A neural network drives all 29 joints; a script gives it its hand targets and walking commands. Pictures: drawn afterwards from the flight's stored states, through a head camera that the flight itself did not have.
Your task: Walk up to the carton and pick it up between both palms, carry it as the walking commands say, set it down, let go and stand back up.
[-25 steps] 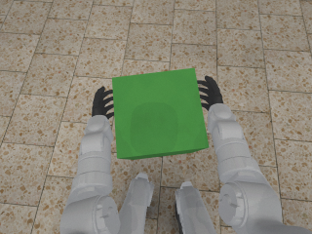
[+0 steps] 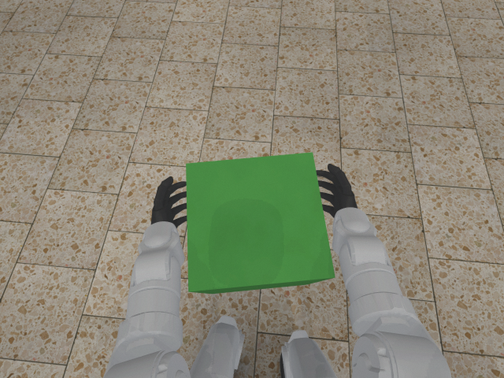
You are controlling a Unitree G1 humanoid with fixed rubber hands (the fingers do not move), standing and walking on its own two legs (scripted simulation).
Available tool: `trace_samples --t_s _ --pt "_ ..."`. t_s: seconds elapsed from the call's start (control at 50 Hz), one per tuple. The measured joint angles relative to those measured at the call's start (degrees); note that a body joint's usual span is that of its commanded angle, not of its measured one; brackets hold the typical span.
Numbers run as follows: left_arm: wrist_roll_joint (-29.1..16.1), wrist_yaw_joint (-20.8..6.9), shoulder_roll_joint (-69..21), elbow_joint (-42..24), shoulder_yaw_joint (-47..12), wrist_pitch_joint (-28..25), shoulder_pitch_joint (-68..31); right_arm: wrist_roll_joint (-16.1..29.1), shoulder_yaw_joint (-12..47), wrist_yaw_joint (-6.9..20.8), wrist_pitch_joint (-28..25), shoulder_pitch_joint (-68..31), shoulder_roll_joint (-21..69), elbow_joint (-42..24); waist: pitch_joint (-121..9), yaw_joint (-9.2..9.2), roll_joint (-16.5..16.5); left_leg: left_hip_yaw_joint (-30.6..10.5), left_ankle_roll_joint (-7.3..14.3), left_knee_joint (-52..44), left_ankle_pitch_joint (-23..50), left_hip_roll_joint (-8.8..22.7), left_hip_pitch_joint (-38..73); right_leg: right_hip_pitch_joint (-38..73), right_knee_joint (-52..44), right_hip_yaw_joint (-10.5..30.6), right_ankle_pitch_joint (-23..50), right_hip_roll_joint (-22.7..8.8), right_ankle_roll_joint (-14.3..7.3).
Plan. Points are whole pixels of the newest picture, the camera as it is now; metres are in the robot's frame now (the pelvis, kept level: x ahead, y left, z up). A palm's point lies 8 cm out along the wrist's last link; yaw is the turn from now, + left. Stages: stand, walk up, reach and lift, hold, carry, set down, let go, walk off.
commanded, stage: reach and lift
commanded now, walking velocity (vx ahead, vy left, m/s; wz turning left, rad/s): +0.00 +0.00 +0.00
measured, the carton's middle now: (255, 232) +0.37 +0.04 -0.13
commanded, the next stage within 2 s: none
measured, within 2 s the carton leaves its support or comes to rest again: neither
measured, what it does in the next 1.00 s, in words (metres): rises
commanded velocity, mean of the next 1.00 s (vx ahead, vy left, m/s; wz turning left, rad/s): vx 0.00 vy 0.00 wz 0.00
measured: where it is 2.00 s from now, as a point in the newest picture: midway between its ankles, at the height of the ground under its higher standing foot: outside the picture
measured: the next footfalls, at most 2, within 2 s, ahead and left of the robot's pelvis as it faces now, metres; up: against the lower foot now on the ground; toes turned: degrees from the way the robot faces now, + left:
none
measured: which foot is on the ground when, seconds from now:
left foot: down 0.00-1.00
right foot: down 0.00-1.00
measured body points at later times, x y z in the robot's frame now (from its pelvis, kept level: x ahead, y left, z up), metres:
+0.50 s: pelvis +0.01 +0.00 +0.05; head +0.11 +0.01 +0.49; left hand +0.34 +0.19 +0.01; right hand +0.39 -0.10 +0.01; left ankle +0.06 +0.13 -0.65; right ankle +0.02 -0.11 -0.65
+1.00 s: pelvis +0.03 +0.00 +0.08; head +0.04 +0.00 +0.53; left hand +0.33 +0.19 +0.08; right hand +0.37 -0.11 +0.08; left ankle +0.06 +0.13 -0.65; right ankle +0.02 -0.11 -0.65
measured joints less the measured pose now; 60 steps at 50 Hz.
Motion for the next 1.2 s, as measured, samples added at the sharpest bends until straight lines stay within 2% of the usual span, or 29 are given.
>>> trace_samples --t_s 0.28,0.62,0.9,1.2 --pt "1.2 -0.6 -1.4 -2.2 -0.7 0.9 4.7 -1.3 0.2 0.6 0.6 5.1 1.5 -2.5 1.8 0.01 0.4 -0.3 0.5 -9.7 3.0 0.5 12.0 12.0 -10.0 0.7 3.3 -0.8 -0.1" --pt "3.2 -1.0 -2.9 -5.3 -1.4 4.6 8.5 -3.7 -0.3 2.0 4.5 8.7 3.0 -5.5 5.1 0.42 0.9 -0.3 0.8 -21.8 7.3 1.3 27.7 27.3 -21.8 1.5 7.7 -1.8 -0.5" --pt "3.8 -1.3 -2.1 -6.9 -4.1 10.4 11.0 -4.0 0.9 1.5 9.7 12.5 3.9 -8.2 5.8 0.84 1.2 -0.4 0.9 -29.1 8.8 1.7 40.8 40.2 -28.8 1.4 9.1 -2.6 -1.1" --pt "3.1 -0.9 -1.3 -10.5 -8.1 18.8 13.9 -2.4 4.3 1.0 17.3 17.4 3.7 -13.0 5.5 1.46 1.9 0.0 1.2 -35.5 9.9 2.1 53.2 52.4 -35.0 1.8 10.3 -3.3 -1.4"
